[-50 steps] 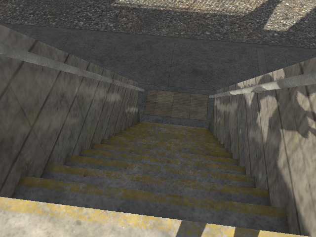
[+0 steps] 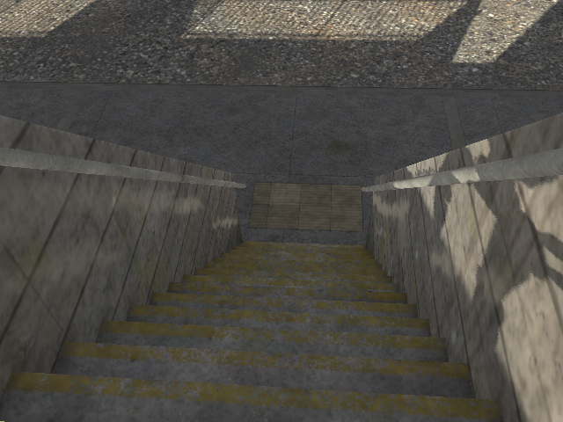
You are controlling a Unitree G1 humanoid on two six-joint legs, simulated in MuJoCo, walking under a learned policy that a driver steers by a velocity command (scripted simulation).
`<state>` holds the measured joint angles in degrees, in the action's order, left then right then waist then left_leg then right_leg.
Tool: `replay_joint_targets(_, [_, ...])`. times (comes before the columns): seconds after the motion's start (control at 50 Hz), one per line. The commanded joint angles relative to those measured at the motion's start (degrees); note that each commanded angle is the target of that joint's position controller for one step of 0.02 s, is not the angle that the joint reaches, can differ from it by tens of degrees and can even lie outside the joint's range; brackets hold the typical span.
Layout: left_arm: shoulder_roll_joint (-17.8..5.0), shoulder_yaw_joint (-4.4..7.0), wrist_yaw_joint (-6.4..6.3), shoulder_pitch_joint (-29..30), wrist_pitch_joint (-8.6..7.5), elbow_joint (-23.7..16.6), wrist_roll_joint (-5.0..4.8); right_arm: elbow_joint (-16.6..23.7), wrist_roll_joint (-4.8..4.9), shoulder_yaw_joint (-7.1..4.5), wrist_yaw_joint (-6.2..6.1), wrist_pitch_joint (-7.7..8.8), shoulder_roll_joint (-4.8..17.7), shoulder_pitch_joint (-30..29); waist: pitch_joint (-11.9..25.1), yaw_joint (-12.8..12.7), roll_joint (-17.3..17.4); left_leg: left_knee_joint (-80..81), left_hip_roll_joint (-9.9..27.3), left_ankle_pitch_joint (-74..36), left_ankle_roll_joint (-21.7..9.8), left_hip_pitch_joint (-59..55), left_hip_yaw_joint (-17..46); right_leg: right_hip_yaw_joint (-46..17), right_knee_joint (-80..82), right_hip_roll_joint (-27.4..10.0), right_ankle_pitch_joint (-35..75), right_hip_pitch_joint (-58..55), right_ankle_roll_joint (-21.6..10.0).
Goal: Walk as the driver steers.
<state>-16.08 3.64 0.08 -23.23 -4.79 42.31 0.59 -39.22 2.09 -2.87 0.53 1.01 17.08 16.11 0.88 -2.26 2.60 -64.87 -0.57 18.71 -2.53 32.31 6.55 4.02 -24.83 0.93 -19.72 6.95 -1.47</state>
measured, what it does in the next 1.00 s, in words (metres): walks ahead: left foot, then right foot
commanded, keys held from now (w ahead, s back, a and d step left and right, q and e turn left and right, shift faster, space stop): w+q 0.44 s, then w+e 0.56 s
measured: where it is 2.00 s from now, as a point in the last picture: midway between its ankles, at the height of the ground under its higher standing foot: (335, 406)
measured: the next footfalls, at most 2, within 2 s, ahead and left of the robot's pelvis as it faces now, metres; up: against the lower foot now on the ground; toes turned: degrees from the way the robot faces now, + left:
left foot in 0.24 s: +0.27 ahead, +0.16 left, +0.00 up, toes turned +11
right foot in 0.80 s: +0.38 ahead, +0.02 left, +0.00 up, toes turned +15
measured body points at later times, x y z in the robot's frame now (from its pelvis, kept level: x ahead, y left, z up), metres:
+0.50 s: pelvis +0.22 +0.09 +0.00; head +0.23 +0.10 +0.45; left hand +0.29 +0.38 -0.10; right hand +0.36 -0.16 -0.11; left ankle +0.23 +0.15 -0.74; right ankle +0.33 -0.06 -0.67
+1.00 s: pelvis +0.40 +0.06 -0.04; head +0.39 +0.04 +0.41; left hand +0.33 +0.33 -0.16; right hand +0.62 -0.15 -0.14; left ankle +0.43 +0.21 -0.66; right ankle +0.34 +0.01 -0.74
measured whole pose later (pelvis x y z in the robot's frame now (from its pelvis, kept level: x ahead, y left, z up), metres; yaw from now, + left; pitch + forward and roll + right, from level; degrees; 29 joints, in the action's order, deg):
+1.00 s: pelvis +0.40 +0.06 -0.04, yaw +7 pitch +0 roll +1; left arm -14.3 1.0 -1.7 -29.5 1.2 44.6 -0.4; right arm -40.9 -3.7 -1.0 -2.2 -1.7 14.7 6.0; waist 1.1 -3.8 2.2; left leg -75.2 -0.5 12.3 0.4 41.0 2.9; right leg -4.0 -49.5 10.3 -31.4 16.7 -8.3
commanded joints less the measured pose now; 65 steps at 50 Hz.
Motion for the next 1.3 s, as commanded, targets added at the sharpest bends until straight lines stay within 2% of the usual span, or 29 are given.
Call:
replay_joint_targets(0.02, [-4.91, 0.97, -0.31, 0.96, -0.17, -1.91, -0.08, 6.18, 0.13, -0.53, 0.87, 0.53, 2.04, -5.77, -6.22, -0.7, -8.95, 1.02, 3.98, -8.14, 0.87, 17.37, -0.37, -9.71, 11.3, -13.68, 21.28, -7.05, -7.08])
replay_joint_targets(0.12, [-9.93, 1.96, -1.61, 0.66, 0.42, 0.06, -1.0, 9.35, -0.78, 1.42, 2.1, 0.35, -1.81, -13.15, -6.45, -2.46, -7.87, 20.35, 3.25, -14.64, 1.59, 5.25, -9.15, -0.87, 8.91, -13.87, 25.5, 0.27, -6.84])
replay_joint_targets(0.18, [-11.52, 2.23, -1.23, 1.35, 0.36, 0.81, -1.52, 9.8, -0.83, -0.55, 2.75, 0.79, 2.75, -10.81, -4.89, 0.3, -9.19, 22.87, 0.77, -12.32, -1.84, -2.61, -10.6, 2.22, 4.89, -15.97, 42.64, -0.92, -6.11])
replay_joint_targets(0.22, [-13.12, 2.35, -2.22, 3.25, 1.69, 0.93, -1.81, 7.47, -0.85, -2.81, 2.51, 0.4, 5.5, 1.18, 2.33, 7.79, -8.93, 26.29, -3.92, -12.39, -4.76, -18.02, -13.57, 5.35, -11.67, -14.19, 58.5, -1.21, -3.81])
replay_joint_targets(0.24, [-11.92, 1.89, -2.27, 2.95, 1.76, 0.28, -1.8, 5.93, -0.16, -4.43, 1.45, -0.37, 8.25, 9.22, 6.65, 11.81, -5.67, 29.0, -3.3, -14.38, -6.9, -32.09, -9.66, 5.79, -26.0, -12.13, 49.24, 7.19, -1.5])
replay_joint_targets(0.26, [-4.88, -0.01, -1.75, -0.28, 1.55, -0.92, 1.31, 5.75, 0.8, -4.65, 0.34, -1.1, 13.1, 10.47, 9.88, 7.08, 10.29, 31.46, 9.54, -20.36, -11.66, -41.41, 11.63, 5.12, -49.15, -4.41, -6.98, 19.94, 1.27])
replay_joint_targets(0.28, [-5.2, -0.63, -0.76, -3.23, -0.35, -4.52, -0.69, 8.32, 0.02, -3.89, 1.39, -0.19, 13.76, 9.3, 22.86, 4.77, 16.86, 44.24, 18.95, 3.54, -22.92, -51.32, 42.87, -8.93, -63.28, 2.55, -16.08, 33.25, 2.24])
replay_joint_targets(0.3, [-10.71, 0.72, -0.77, 3.0, -1.27, -5.02, -2.79, 7.75, 0.06, -3.17, 1.84, 0.25, 8.97, 8.18, 17.04, 7.88, 6.52, 49.99, 18.74, 10.96, -19.28, -46.63, 41.01, -11.94, -62.59, -0.53, -9.93, 38.4, 1.47])
replay_joint_targets(0.32, [-10.15, 0.59, -1.13, 5.41, -1.33, -5.76, -3.45, 6.37, -0.18, -2.64, 1.74, 0.54, 7.32, 6.95, 7.74, 6.16, 2.95, 50.39, 17.01, 10.68, -16.8, -38.16, 34.24, -10.36, -59.28, -2.09, -6.27, 39.67, 0.92])
replay_joint_targets(0.34, [-7.89, -0.57, -1.19, 6.06, 0.26, -4.72, 1.79, 4.55, -3.48, -3.22, -0.18, -0.33, 7.8, 4.35, 4.38, 3.82, -2.74, 46.72, 14.38, -7.27, -13.13, -33.06, 24.14, -7.21, -52.92, -6.06, 0.39, 36.51, 1.37])
replay_joint_targets(0.38, [-5.44, -1.03, -1.25, 3.24, 3.79, -4.17, 3.1, 4.3, -3.65, -2.17, -0.46, -0.1, 5.89, 2.93, 2.55, 0.29, -0.45, 45.77, 9.67, -23.78, -11.61, -20.31, 15.53, -7.37, -44.46, -7.1, -0.55, 26.11, 3.03])
replay_joint_targets(0.46, [-4.89, -1.32, -0.78, 8.05, 6.69, -5.46, 2.82, 3.23, -2.04, -1.82, -0.84, 0.16, 6.63, 2.51, 2.37, 0.32, 1.24, 49.69, 7.18, -19.1, -12.06, -13.42, 12.92, -4.63, -35.07, -5.03, 1.1, 21.97, 5.05])
replay_joint_targets(0.5, [-2.1, -2.55, -0.29, 8.03, 6.99, -4.44, 2.86, 1.83, -1.91, -1.95, -1.0, -0.24, 6.85, 4.19, 2.42, 1.13, 1.76, 50.31, 6.65, -17.39, -10.86, -12.57, 10.44, -3.12, -33.93, -4.36, 8.05, 20.29, 4.62])
replay_joint_targets(0.56, [-5.11, -0.91, -0.61, 6.68, 6.5, -1.89, 1.63, 1.14, -3.15, -1.87, -0.46, 0.01, 7.0, 4.63, 2.12, 2.37, 2.75, 47.05, 7.67, -17.66, -10.92, -13.09, 10.09, -2.78, -40.28, -2.98, 17.88, 20.12, 2.08])
replay_joint_targets(0.6, [-7.5, 0.22, -0.46, 10.48, 5.87, -3.15, 1.94, 0.6, -3.45, -1.92, -0.49, -0.05, 7.02, 5.38, -0.63, 3.48, -0.08, 43.56, 10.31, -18.8, -11.8, -17.46, 12.23, -5.38, -42.25, -2.7, 14.41, 27.29, 1.11])
replay_joint_targets(0.66, [-4.87, -0.46, -0.53, 13.15, 5.78, -4.53, 1.71, -0.05, -3.05, -1.18, -1.32, -0.07, 5.32, 7.5, -2.4, 5.44, 0.39, 37.81, 10.57, -29.68, -11.76, -23.02, 8.43, -7.62, -38.05, 0.61, 7.22, 32.16, -0.02])
replay_joint_targets(0.74, [-5.61, 0.27, -0.6, 3.66, 6.08, -2.32, 1.47, -0.22, -3.98, -1.19, -2.35, -1.02, 6.81, 4.64, -0.4, 2.8, 3.2, 27.95, 11.84, -52.81, -10.37, -21.7, 4.79, -3.69, -36.37, 3.58, 1.81, 22.41, -2.05])
replay_joint_targets(0.78, [-5.4, 0.45, -0.98, -8.22, 6.49, 0.44, 0.96, 0.35, -3.44, -0.96, -2.0, -0.88, 7.8, -2.31, 3.09, -4.06, 4.65, 15.86, 8.75, -64.37, -6.96, -12.4, -2.95, 2.6, -28.99, 5.62, -0.83, 3.11, -4.05])
replay_joint_targets(0.8, [-5.72, 1.05, -1.07, -19.86, 6.77, 2.5, 0.7, 0.52, -2.29, -1.35, -2.21, -0.64, 8.98, -9.32, 4.23, -13.14, 1.96, -3.4, 5.26, -60.33, -5.45, -3.54, -6.08, 2.51, -20.76, 5.29, 3.29, -8.24, -7.26])
replay_joint_targets(0.82, [-7.78, 1.08, -0.13, -16.84, 6.44, 1.64, -0.79, 2.74, -2.31, -0.46, -2.57, -0.71, 3.69, -14.05, -2.93, -11.87, -15.22, -28.55, -6.0, -10.99, -1.53, 12.61, -9.92, -17.46, -9.41, -4.21, 35.11, -8.29, -11.21])
replay_joint_targets(0.84, [-8.17, -0.29, 0.44, -9.24, 5.12, -1.51, -3.63, 4.64, -5.04, 0.58, -3.66, -0.26, 2.44, -5.62, -5.51, 0.1, -13.53, -24.24, -5.65, 3.94, -0.8, 17.23, -2.56, -31.9, -11.42, -11.02, 75.53, -1.75, -11.27])
replay_joint_targets(0.86, [-10.07, 0.66, 0.51, -5.69, 4.36, -3.07, -3.45, 2.81, -6.4, -0.05, -3.67, -0.37, 4.71, -0.46, -1.57, 3.36, -7.24, -22.52, -3.45, 4.29, 1.46, 15.94, -0.54, -37.42, -7.71, -15.63, 67.11, -0.39, -15.71])
replay_joint_targets(0.9, [-9.93, 0.7, -1.22, 1.67, 4.78, -5.05, -1.66, 3.14, -5.59, -0.07, -3.92, -0.46, 5.72, -6.7, -3.81, 4.54, -4.04, -17.92, -0.42, 4.38, 4.18, 14.58, 0.66, -42.06, -5.59, -14.83, 40.13, 11.4, -19.59])
replay_joint_targets(0.92, [-8.44, -0.07, -1.78, 0.83, 4.84, -4.29, -1.15, 2.64, -5.77, -0.2, -3.93, -1.31, 5.8, -10.36, -4.75, 3.53, -1.08, -13.0, 0.59, 2.54, 4.89, 13.07, -1.33, -36.47, -7.31, -10.97, 42.27, 12.08, -15.58])
replay_joint_targets(1.06, [-6.47, -0.58, -4.07, -12.07, 3.31, 1.6, -1.23, -0.25, -4.46, -0.72, -1.51, -2.4, 3.59, -12.44, -1.77, -0.09, -7.35, 1.14, -0.67, -21.74, 3.45, 18.46, -2.03, -30.49, -18.03, -0.74, 26.6, 4.71, -7.26])
replay_joint_targets(1.14, [-2.61, -1.62, -4.5, -3.33, 2.8, 0.63, -2.67, 1.15, -4.9, 1.28, 0.69, -0.1, -2.34, -12.51, 0.74, 1.4, -4.74, 18.91, -5.78, -53.49, 3.21, -11.99, -7.98, -24.22, -22.06, 5.92, 1.81, 28.23, -7.67])
replay_joint_targets(1.22, [-1.99, -1.18, -3.1, -5.73, 4.57, 1.66, -0.06, 4.32, -4.11, 1.7, -0.33, 1.13, -2.28, -16.37, -3.48, -5.76, -7.97, 39.92, -4.28, -42.09, 4.22, -5.15, -4.06, -28.22, -31.32, 7.53, 9.06, 12.43, -9.84])
replay_joint_targets(1.28, [-2.2, -1.34, -4.34, -4.57, 7.17, 2.23, 0.99, 1.58, -3.31, 1.73, -2.14, 2.29, -3.46, -5.29, -3.0, -4.79, -6.7, 60.45, 2.14, -53.56, 2.19, -16.63, -0.61, -26.43, -49.42, 9.1, 14.24, 10.05, -10.09])
replay_joint_targets(1.3, [-3.13, -1.3, -3.48, -0.98, 7.45, 1.43, 0.43, -2.04, -2.95, 0.13, -1.77, 1.65, -1.25, 3.56, 0.09, -1.02, -0.72, 67.83, 7.9, -63.4, 1.1, -26.85, 2.61, -26.7, -60.96, 8.35, 8.74, 14.24, -11.49])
